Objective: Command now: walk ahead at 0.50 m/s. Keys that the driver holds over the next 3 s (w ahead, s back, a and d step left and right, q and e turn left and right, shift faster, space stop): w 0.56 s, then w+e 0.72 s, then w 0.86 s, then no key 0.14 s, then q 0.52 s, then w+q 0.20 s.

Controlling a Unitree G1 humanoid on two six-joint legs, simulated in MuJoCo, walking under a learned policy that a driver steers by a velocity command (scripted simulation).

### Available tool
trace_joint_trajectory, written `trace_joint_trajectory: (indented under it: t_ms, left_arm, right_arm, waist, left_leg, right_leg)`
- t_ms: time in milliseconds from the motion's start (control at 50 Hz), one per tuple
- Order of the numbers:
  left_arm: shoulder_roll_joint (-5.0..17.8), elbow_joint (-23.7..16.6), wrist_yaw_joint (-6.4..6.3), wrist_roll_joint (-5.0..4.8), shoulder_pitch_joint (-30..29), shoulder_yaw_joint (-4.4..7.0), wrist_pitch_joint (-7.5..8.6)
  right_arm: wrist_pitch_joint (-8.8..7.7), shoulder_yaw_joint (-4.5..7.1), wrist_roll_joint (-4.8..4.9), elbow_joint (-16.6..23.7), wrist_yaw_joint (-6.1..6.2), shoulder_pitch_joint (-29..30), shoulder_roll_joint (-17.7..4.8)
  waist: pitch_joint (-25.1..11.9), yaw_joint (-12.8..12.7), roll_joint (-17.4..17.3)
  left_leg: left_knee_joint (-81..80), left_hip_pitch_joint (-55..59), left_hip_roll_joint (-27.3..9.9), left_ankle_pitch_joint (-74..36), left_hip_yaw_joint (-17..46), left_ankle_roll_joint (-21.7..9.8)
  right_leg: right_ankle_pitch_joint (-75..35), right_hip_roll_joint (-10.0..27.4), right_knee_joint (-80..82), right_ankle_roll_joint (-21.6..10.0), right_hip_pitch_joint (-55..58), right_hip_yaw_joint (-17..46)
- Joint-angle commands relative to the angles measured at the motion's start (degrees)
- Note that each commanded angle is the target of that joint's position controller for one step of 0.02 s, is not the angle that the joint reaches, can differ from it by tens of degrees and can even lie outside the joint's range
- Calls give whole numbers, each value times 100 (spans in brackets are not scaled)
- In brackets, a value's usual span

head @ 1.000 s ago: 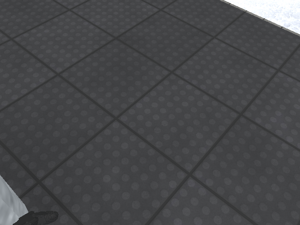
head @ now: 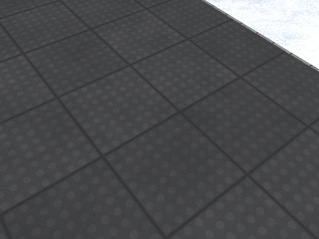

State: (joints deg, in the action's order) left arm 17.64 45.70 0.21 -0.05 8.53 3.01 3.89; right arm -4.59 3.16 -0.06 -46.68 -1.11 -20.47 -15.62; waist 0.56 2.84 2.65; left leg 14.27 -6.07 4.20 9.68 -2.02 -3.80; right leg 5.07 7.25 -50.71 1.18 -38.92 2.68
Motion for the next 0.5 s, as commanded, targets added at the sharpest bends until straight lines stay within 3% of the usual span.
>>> trace_joint_trajectory:
  t_ms: [20, 40, 100, 180, 220, 240, 260, 280, 300, 320, 340, 360, 380, 420, 460, 500]
  left_arm:
    - [161, -346, 56, 3, -288, 16, 76]
    - [77, -408, 83, -8, -516, -21, 93]
    - [130, -594, 162, -71, -1053, -32, 131]
    - [251, -798, 290, -89, -1370, -23, 177]
    - [438, -695, 284, -72, -831, 62, 188]
    - [652, -464, 246, -52, -52, 186, 186]
    - [969, -211, 187, -8, 974, 304, 170]
    - [1497, -93, 165, 28, 1590, 450, 118]
    - [1028, -56, 166, -59, 1667, 313, 96]
    - [790, -104, 148, -81, 1242, 217, 94]
    - [680, -178, 134, -71, 815, 178, 91]
    - [543, -196, 148, -36, 528, 142, 100]
    - [407, -207, 164, 32, 351, 100, 136]
    - [390, -173, 192, 41, 221, 105, 204]
    - [535, -68, 166, 11, 290, 142, 242]
    - [622, 25, 106, 5, 443, 171, 228]
  right_arm:
    - [-84, 199, 37, 307, 102, 238, -886]
    - [-72, 217, 48, 230, 123, 105, -973]
    - [-11, 210, 82, 6, 127, -226, -993]
    - [114, 226, 114, -191, 172, -430, -984]
    - [159, 262, 112, -201, 200, -275, -1135]
    - [196, 234, 99, -183, 215, -193, -1093]
    - [196, 151, 27, -54, 239, -171, -957]
    - [81, -59, 8, 42, 170, -861, -269]
    - [-49, -19, 41, -63, 149, -681, -480]
    - [-125, 119, 211, 115, 108, -136, -935]
    - [-152, 110, 239, 222, 113, 244, -918]
    - [-143, 122, 148, 255, 137, 444, -849]
    - [-76, 148, 91, 226, 156, 381, -777]
    - [67, 116, 93, 123, 166, 125, -551]
    - [121, 106, 56, 213, 181, 323, -469]
    - [104, 94, 23, 339, 178, 776, -475]
  waist:
    - [152, -133, -499]
    - [177, -39, -553]
    - [327, 138, -517]
    - [374, 124, -596]
    - [18, -233, -842]
    - [-481, -642, -790]
    - [-1279, -1040, -546]
    - [-2186, -871, 787]
    - [-2405, -988, 950]
    - [-1460, -942, 630]
    - [-848, -769, 251]
    - [-419, -611, -1]
    - [-269, -402, 123]
    - [-223, -202, 244]
    - [-72, -153, 245]
    - [64, -278, 98]
  left_leg:
    - [-683, -208, -1360, -1458, 686, -737]
    - [-710, -215, -1392, -1305, 653, -719]
    - [-623, 274, -1585, -1178, 703, -741]
    - [-160, 1149, -1871, -1871, 765, -624]
    - [471, 1237, -1839, -3393, 712, -487]
    - [1351, 1057, -1595, -4126, 496, -346]
    - [2715, 74, -1325, -3272, 301, -169]
    - [5036, -2461, -364, -521, 76, 307]
    - [5787, -3222, -153, 2331, 891, 265]
    - [6092, -3726, -502, 2097, 952, 182]
    - [5832, -3686, -816, 1575, 720, 154]
    - [5434, -3512, -999, 1215, 605, 189]
    - [5148, -3121, -1177, 927, 644, 199]
    - [4929, -2675, -1241, 698, 603, 293]
    - [4501, -2882, -1282, 298, 552, 398]
    - [3821, -3130, -1320, -360, 551, 478]
  right_leg:
    - [-1033, -66, 1001, 4, 110, -81]
    - [-1252, -124, 1286, -8, 251, -151]
    - [-1216, -237, 1768, -87, 163, -162]
    - [-406, -387, 2213, -340, 45, -221]
    - [-43, -633, 2333, -534, 984, -427]
    - [-214, -797, 2465, -706, 2108, -575]
    - [-532, -238, 2139, -997, 3892, -11]
    - [476, 1251, 2327, -1943, 6286, 2637]
    - [926, 1485, 3092, -1992, 6431, 3860]
    - [1197, 1304, 3248, -1694, 5694, 3048]
    - [903, 1091, 3406, -1532, 4787, 2325]
    - [437, 881, 3607, -1483, 4015, 1846]
    - [221, 695, 3827, -1405, 3448, 1527]
    - [-100, 564, 4143, -1493, 2890, 1142]
    - [-446, 510, 4312, -1525, 2759, 796]
    - [-647, 471, 4410, -1498, 2841, 580]
